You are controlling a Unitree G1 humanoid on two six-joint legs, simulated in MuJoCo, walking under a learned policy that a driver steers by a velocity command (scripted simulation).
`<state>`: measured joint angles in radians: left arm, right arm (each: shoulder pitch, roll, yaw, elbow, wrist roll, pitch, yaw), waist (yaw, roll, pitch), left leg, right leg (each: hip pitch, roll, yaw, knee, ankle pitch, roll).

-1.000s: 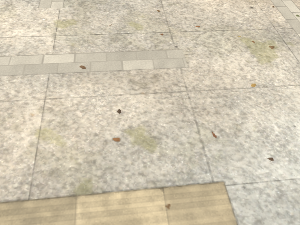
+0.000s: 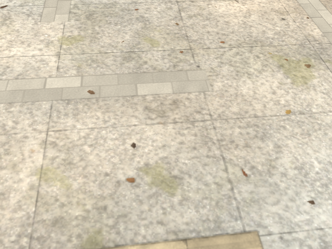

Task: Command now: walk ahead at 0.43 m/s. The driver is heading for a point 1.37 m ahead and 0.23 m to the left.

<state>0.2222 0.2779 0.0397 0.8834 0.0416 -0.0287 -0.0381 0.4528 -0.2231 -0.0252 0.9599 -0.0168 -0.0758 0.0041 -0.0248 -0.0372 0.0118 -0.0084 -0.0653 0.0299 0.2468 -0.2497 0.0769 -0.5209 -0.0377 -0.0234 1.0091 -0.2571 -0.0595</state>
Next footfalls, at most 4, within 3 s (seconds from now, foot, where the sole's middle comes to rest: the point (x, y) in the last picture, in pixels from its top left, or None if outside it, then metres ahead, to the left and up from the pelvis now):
0.26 right None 0.32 -0.11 -0.78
0.82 left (148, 219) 0.63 0.06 -0.78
1.36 right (187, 160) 0.93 -0.13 -0.78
1.90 left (147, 121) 1.18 0.07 -0.78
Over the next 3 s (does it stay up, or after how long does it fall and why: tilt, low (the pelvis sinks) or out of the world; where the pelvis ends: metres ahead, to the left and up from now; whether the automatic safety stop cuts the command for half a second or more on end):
stays up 1.40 0.11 0.00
